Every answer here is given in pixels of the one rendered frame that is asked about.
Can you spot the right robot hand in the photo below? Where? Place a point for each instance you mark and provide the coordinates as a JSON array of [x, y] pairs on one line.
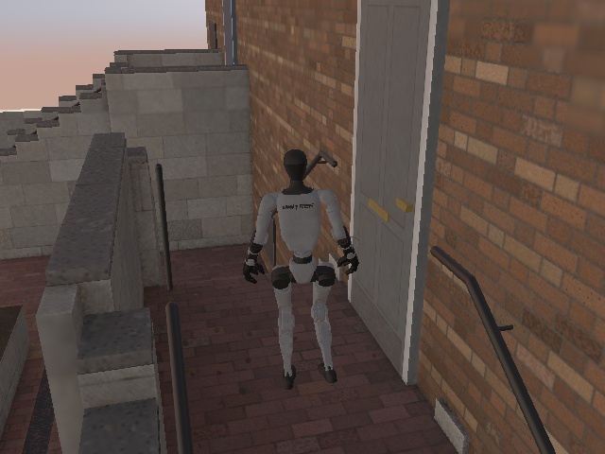
[[345, 261]]

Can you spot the right robot upper arm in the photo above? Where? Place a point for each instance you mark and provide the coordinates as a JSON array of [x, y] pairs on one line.
[[328, 198]]

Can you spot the left robot thigh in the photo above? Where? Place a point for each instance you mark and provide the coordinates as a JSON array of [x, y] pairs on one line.
[[280, 278]]

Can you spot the left robot upper arm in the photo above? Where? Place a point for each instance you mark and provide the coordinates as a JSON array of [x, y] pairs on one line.
[[268, 202]]

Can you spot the humanoid robot head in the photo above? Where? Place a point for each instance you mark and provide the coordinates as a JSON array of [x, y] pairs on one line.
[[295, 163]]

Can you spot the left robot forearm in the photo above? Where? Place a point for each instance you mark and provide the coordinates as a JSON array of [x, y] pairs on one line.
[[253, 251]]

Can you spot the right robot forearm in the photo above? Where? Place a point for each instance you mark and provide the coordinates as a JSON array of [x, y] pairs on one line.
[[346, 245]]

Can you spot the left robot hand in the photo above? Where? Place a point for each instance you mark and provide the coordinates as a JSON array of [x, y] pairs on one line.
[[252, 269]]

